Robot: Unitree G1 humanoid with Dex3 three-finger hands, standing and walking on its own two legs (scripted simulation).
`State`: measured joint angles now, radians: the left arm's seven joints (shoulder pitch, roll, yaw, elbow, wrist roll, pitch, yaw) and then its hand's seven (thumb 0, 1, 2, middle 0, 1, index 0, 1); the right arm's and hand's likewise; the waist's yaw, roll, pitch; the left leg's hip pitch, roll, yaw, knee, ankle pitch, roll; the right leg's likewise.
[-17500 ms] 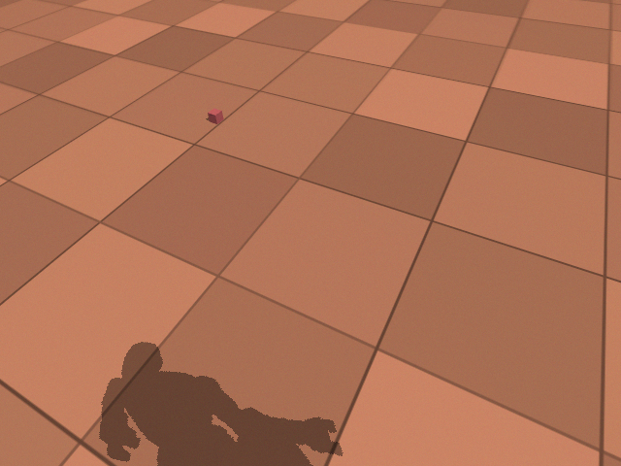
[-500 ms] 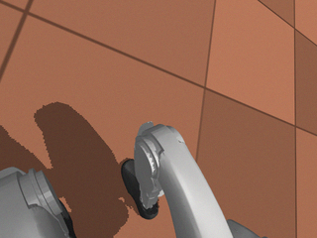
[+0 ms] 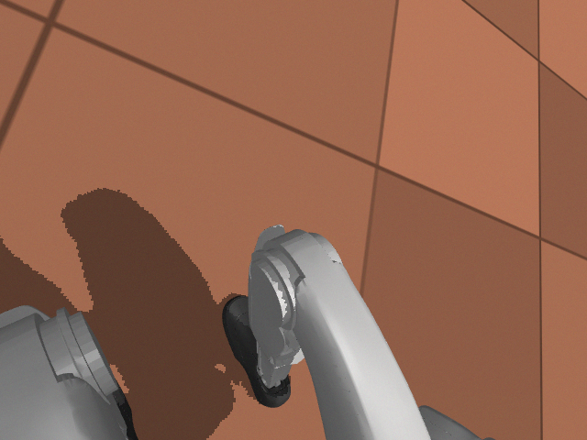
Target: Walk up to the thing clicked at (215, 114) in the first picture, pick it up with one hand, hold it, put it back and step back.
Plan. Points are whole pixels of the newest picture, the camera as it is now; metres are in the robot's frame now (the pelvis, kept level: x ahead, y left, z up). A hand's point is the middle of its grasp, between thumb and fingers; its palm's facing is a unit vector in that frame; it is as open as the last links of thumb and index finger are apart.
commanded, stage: close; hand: left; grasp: from above
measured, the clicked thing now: out of the picture +0.37 +0.35 -0.29
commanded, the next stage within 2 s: settle in 1.26 s
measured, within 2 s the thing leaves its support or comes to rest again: leaves its support in 1.70 s
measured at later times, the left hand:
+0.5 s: hand out of the picture +0.38 +0.35 -0.26, palm faces -0.16 -0.40 -0.90, open 9.9 cm
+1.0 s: hand out of the picture +0.38 +0.35 -0.26, palm faces -0.18 -0.40 -0.90, open 9.3 cm
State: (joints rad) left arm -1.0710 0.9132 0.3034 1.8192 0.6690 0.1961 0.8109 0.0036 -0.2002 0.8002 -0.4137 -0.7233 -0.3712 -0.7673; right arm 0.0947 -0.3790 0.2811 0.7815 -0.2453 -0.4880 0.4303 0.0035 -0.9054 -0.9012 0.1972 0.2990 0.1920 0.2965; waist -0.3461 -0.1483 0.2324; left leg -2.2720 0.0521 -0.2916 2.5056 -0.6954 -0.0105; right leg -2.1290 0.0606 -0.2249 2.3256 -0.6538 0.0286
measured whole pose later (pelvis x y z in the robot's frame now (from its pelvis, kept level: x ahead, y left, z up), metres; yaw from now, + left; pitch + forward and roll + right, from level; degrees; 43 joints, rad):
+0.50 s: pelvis +0.00 +0.00 +0.00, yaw +0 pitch +24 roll -14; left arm -1.07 0.92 0.32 1.82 0.66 0.20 0.81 0.00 0.06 0.64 -0.61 -0.59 -0.58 -0.62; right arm 0.09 -0.38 0.29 0.78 -0.24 -0.49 0.43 0.00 -0.91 -0.90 0.20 0.30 0.19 0.30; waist -0.35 -0.14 0.24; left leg -2.27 0.05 -0.29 2.51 -0.69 -0.01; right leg -2.13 0.06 -0.23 2.33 -0.65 0.03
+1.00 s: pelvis +0.00 +0.00 +0.00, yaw +0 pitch +24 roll -14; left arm -1.06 0.91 0.30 1.82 0.67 0.19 0.80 0.00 0.17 0.49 -0.70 -0.47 -0.68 -0.49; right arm 0.10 -0.38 0.28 0.79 -0.24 -0.49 0.43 0.00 -0.91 -0.90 0.20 0.30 0.19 0.30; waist -0.35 -0.14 0.24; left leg -2.27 0.05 -0.29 2.51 -0.69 -0.01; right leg -2.13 0.06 -0.22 2.33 -0.65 0.03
